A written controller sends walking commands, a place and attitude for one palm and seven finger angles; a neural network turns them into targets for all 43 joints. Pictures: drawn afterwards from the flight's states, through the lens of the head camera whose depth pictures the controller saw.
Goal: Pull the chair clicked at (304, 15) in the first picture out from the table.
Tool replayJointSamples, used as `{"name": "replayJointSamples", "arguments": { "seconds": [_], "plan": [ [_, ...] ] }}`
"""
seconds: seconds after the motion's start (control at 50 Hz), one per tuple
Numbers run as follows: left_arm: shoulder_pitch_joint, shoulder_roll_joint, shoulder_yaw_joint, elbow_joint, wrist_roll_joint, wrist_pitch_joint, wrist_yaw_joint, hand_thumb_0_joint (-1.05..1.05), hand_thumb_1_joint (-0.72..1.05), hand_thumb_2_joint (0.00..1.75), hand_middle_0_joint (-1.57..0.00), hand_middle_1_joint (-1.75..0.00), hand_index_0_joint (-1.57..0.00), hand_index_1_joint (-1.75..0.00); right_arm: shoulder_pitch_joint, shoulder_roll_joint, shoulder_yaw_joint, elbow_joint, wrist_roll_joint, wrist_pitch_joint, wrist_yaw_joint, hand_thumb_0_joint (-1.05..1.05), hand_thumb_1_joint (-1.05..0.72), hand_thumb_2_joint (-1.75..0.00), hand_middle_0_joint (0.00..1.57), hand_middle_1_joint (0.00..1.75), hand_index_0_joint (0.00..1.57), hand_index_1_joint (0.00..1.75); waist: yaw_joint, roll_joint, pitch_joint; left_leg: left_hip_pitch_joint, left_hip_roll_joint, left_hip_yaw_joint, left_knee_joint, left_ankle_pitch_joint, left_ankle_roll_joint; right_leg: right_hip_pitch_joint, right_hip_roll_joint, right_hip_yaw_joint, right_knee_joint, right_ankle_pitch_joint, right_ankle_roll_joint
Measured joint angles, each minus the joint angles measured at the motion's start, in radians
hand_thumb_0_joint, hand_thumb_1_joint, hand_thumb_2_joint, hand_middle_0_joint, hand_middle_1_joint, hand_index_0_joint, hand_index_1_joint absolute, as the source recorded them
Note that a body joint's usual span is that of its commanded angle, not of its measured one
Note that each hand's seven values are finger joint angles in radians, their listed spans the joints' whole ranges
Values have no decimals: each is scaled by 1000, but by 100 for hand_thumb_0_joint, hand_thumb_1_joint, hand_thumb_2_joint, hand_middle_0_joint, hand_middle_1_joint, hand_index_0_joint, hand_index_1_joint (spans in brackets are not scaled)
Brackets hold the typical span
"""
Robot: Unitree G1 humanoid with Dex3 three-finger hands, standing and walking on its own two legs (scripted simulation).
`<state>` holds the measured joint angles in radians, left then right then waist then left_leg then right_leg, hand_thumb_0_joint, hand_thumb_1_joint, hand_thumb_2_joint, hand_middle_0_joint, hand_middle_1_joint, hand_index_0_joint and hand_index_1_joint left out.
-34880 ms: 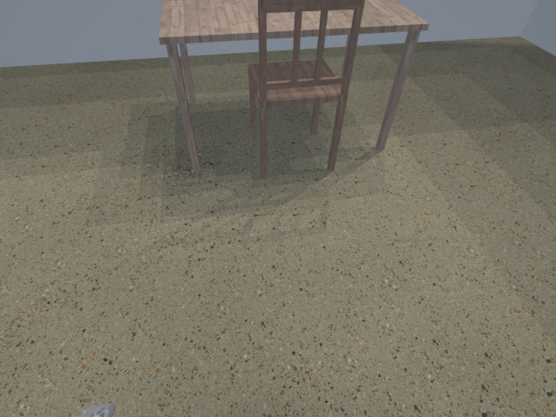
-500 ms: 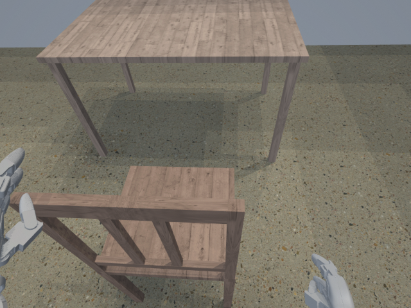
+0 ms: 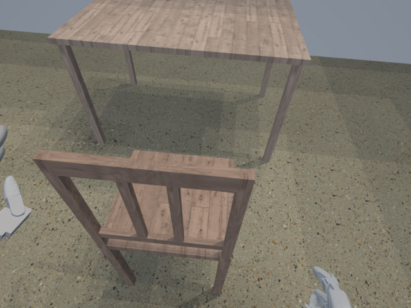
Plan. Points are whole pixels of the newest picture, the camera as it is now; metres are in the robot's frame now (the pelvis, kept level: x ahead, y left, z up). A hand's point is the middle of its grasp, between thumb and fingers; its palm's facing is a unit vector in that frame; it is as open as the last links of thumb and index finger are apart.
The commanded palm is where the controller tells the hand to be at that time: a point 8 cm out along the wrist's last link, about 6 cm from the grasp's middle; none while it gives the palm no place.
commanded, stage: step back with the hand held close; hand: left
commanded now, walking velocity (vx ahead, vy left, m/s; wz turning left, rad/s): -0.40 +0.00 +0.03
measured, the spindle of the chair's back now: (134, 211) +0.34 +0.20 -0.07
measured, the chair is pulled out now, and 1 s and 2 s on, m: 0.68 0.68 0.68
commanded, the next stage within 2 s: stop stepping back and stand still in 0.92 s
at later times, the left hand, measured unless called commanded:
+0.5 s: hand out of the picture +0.16 +0.27 +0.19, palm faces +0.52 -0.67 -0.53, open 7.4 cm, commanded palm +0.09 +0.30 +0.19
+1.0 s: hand (33, 294) +0.11 +0.20 +0.18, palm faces +0.27 -0.76 -0.59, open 7.4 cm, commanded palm +0.04 +0.25 +0.19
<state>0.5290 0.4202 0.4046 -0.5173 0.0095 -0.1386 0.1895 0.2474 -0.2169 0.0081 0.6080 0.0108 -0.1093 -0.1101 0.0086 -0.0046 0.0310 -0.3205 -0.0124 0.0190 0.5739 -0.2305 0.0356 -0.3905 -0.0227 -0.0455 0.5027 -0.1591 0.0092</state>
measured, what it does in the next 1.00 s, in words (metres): walks backwards: right foot, then left foot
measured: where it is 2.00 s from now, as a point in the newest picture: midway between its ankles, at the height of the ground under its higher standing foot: outside the picture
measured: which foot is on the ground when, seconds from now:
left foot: down 0.00-0.64, up 0.66-0.76, down 0.78-1.00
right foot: down 0.00-0.38, up 0.40-0.54, down 0.56-1.00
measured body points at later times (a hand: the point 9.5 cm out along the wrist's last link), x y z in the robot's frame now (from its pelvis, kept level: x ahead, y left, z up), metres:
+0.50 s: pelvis -0.03 -0.01 -0.01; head -0.01 +0.01 +0.44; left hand +0.12 +0.30 +0.21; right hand +0.15 -0.23 -0.09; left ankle +0.05 +0.10 -0.73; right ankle -0.02 -0.14 -0.70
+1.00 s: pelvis -0.12 -0.04 +0.00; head -0.09 -0.02 +0.45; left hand +0.08 +0.24 +0.21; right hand +0.05 -0.29 -0.06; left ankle -0.03 +0.09 -0.73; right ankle -0.10 -0.18 -0.73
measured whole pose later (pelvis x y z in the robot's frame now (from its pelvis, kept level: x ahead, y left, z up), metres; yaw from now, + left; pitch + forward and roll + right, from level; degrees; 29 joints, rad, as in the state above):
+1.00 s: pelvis -0.12 -0.04 +0.00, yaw -4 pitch -1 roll -1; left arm 0.60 0.55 0.50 -0.60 -0.03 -0.23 0.12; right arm 0.15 -0.18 -0.02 0.59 0.00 -0.17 -0.07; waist -0.02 -0.04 0.08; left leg -0.37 0.08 0.04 0.55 -0.16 -0.03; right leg -0.31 -0.03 -0.05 0.62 -0.25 -0.02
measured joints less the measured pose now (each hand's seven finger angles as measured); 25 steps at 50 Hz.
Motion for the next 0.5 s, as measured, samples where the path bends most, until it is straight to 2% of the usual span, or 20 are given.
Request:
{"name": "replayJointSamples", "arguments": {
  "seconds": [0.04,0.08,0.1,0.16,0.28,0.36,0.4,0.44,0.48,0.5],
  "plan": [
    [-3,16,19,5,10,-15,-1,2,89,89,-21,-30,-21,-30,15,7,-5,-8,4,-9,2,1,-90,-90,20,30,20,30,-12,0,-2,-5,-8,-13,16,-11,3,-2,4,11,22,-15,6],
    [-1,34,43,10,14,-27,-1,2,89,89,-21,-30,-21,-30,25,16,-7,-12,6,-16,5,1,-90,-90,20,30,20,30,-18,-11,-3,-10,-24,-18,37,-16,1,2,3,32,31,46,2],
    [-1,37,53,13,14,-33,-2,2,89,89,-21,-30,-21,-30,24,18,-7,-9,5,-18,7,1,-90,-90,20,30,20,30,-14,-14,-1,-12,-29,-18,50,-21,1,-1,1,38,42,71,1],
    [-10,15,64,35,21,-52,-9,2,89,89,-21,-30,-21,-30,11,14,-11,8,-1,-22,13,1,-90,-90,20,30,20,30,3,0,-4,-27,-20,-9,89,-57,11,-13,8,43,73,34,-1],
    [-54,-36,35,21,17,-57,-15,2,89,89,-21,-30,-21,-30,-16,1,-12,15,-10,-33,30,1,-90,-90,20,30,20,30,18,-4,17,-88,-15,4,132,-148,16,-55,8,52,76,50,-7],
    [-34,-20,30,-40,6,-69,-10,2,89,89,-21,-30,-21,-30,-46,0,-10,21,-17,-31,35,1,-90,-90,20,30,20,30,15,-31,36,-120,-16,13,123,-144,15,-87,3,56,69,53,-9],
    [-14,-2,43,-66,9,-76,-10,2,89,89,-21,-30,-21,-30,-49,1,-12,11,-18,-35,32,1,-90,-90,20,30,20,30,1,-25,42,-127,0,15,108,-58,19,-110,18,61,128,-17,-5],
    [-11,23,59,-75,13,-81,-13,2,89,89,-21,-30,-21,-30,-37,8,-25,8,-18,-50,26,1,-90,-90,20,30,20,30,-21,-1,37,-142,20,-4,112,31,16,-116,44,65,297,-119,4],
    [-4,41,82,-67,2,-92,-14,2,89,89,-21,-30,-21,-30,-29,29,-34,27,-13,-57,26,1,-90,-90,20,30,20,30,-17,3,11,-150,27,-12,112,17,-4,-87,58,75,417,-213,2],
    [3,46,96,-59,-4,-100,-14,2,89,89,-21,-30,-22,-30,-27,39,-35,36,-10,-59,29,1,-90,-90,20,30,20,30,-8,1,-6,-152,33,-7,104,12,-9,-54,56,73,421,-245,-1]
  ]
}}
